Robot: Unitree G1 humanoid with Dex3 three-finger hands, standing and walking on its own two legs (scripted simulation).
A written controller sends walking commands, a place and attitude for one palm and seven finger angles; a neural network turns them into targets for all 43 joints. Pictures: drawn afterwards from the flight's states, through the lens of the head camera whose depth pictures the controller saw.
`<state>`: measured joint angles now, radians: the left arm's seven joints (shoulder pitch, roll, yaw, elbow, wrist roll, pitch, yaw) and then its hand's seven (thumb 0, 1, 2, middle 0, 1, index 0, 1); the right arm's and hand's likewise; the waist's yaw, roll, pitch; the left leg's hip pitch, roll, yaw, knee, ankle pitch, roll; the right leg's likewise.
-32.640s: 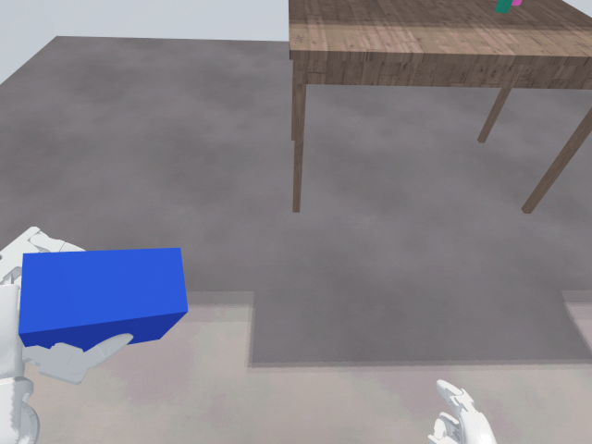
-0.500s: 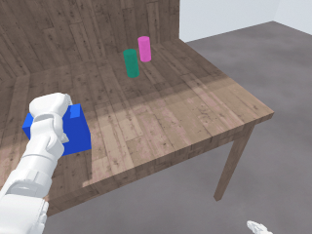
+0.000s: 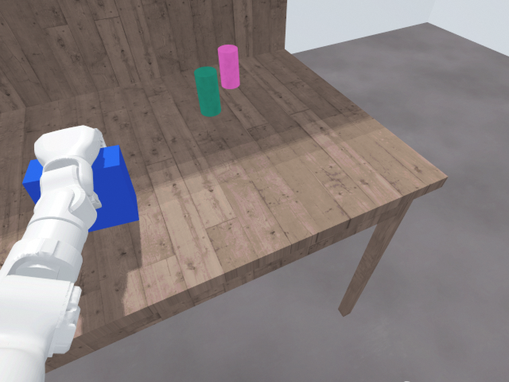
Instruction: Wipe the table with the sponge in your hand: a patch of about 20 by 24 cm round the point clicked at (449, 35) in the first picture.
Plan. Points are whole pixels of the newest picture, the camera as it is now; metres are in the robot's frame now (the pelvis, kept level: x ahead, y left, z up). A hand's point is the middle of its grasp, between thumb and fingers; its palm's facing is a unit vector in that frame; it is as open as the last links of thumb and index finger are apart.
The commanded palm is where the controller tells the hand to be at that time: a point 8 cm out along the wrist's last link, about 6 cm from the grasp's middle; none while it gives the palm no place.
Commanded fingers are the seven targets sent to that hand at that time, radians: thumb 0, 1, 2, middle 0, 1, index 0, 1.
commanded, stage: wipe forward along the middle lane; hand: left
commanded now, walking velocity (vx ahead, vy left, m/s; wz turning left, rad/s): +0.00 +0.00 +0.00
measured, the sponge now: (92, 201) +0.41 +0.31 +0.06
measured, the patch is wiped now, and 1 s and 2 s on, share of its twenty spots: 1.00 1.00 1.00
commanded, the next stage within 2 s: slide back across to the first lane in 0.02 s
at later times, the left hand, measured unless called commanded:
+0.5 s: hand (50, 173) +0.41 +0.36 +0.13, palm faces -0.04 -0.02 -1.00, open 10.3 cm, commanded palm +0.38 +0.35 +0.17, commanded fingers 0.00 0.10 1.30 -1.20 -1.60 -1.20 -1.60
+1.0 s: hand (28, 183) +0.39 +0.39 +0.12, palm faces -0.06 -0.02 -1.00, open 10.3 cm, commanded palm +0.36 +0.37 +0.16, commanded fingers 0.00 0.10 1.30 -1.20 -1.60 -1.20 -1.60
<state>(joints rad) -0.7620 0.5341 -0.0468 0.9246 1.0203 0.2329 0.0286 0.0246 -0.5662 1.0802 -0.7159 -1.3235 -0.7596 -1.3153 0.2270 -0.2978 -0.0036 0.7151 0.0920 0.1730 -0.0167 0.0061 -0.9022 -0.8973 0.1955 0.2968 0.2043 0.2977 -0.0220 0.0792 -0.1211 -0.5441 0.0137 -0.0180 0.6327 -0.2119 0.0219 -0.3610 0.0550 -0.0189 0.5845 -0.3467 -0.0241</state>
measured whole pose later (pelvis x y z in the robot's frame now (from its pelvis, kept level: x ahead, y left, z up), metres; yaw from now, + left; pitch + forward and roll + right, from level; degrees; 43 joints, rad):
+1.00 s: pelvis +0.02 +0.02 +0.01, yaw +0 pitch +7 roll -3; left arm -0.55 0.67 0.11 0.74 1.00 0.11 -0.03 0.01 -0.54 1.07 -0.68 -1.35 -0.72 -1.36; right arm 0.20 -0.31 -0.01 0.67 0.09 0.18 0.00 0.01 -0.90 -0.90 0.20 0.30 0.21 0.30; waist 0.00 0.08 -0.09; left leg -0.49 0.00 -0.01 0.60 -0.23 0.05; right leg -0.27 0.04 -0.01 0.49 -0.33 0.00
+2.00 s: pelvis +0.02 +0.01 +0.01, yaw +1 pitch +2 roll -2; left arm -0.11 0.55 0.04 0.16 0.91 0.33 0.00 0.00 -0.50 1.06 -0.64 -1.39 -0.66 -1.40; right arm 0.12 -0.30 0.02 0.63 0.09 0.15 0.01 0.01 -0.90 -0.90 0.19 0.30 0.20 0.30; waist 0.05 0.12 -0.08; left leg -0.39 -0.01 -0.01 0.59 -0.24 0.04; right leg -0.18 0.03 -0.02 0.50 -0.35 -0.01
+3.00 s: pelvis +0.00 +0.01 +0.01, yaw +1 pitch -2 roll -2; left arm 0.10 0.54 0.01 -0.11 0.90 0.37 -0.02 -0.01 -0.51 1.06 -0.67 -1.35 -0.70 -1.36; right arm 0.05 -0.27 0.04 0.65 0.07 0.09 -0.03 0.01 -0.90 -0.90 0.20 0.30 0.20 0.30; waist 0.09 0.13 -0.04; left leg -0.33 -0.01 -0.02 0.58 -0.21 0.03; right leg -0.14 0.04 -0.02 0.52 -0.34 -0.02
